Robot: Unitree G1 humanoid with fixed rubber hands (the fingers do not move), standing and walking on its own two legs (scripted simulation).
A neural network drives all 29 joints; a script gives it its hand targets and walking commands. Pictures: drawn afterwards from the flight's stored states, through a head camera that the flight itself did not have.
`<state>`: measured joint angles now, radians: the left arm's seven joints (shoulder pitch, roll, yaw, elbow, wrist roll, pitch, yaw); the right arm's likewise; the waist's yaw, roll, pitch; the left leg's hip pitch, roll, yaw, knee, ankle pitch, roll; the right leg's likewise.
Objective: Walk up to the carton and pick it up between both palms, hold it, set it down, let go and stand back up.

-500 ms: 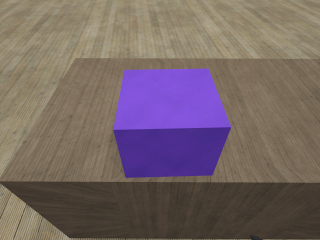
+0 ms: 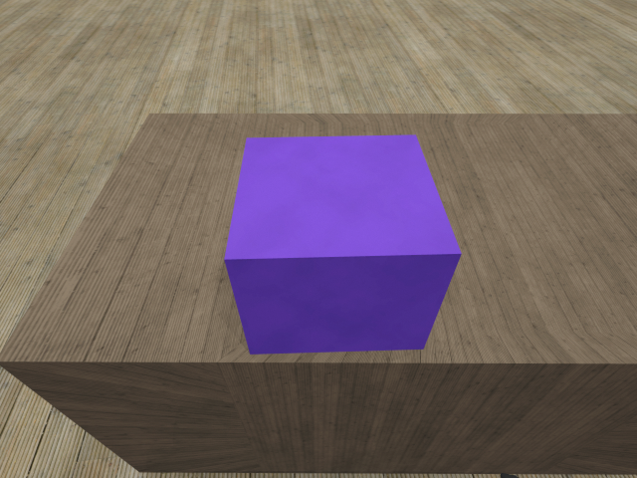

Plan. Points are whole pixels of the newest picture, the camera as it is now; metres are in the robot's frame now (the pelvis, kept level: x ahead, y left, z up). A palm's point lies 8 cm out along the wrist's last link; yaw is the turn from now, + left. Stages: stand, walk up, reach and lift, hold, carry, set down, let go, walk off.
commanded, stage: stand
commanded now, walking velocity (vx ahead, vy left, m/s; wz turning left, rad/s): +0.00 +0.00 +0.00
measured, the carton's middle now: (334, 242) +0.47 +0.00 +0.02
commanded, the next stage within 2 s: none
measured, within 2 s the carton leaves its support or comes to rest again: neither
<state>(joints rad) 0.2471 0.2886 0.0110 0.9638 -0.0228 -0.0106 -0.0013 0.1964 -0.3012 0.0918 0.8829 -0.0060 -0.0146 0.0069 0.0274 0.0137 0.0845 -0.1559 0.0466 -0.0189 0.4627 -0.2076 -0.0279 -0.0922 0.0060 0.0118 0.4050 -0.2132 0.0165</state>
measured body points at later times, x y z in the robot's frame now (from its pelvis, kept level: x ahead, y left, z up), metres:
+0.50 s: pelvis +0.01 +0.00 +0.00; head +0.01 +0.00 +0.45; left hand +0.05 +0.28 -0.14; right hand +0.11 -0.26 -0.13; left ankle +0.03 +0.13 -0.74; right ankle +0.01 -0.13 -0.74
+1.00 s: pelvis +0.01 +0.00 +0.00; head +0.02 +0.00 +0.45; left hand +0.07 +0.28 -0.14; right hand +0.11 -0.26 -0.13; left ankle +0.03 +0.13 -0.74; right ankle +0.01 -0.13 -0.74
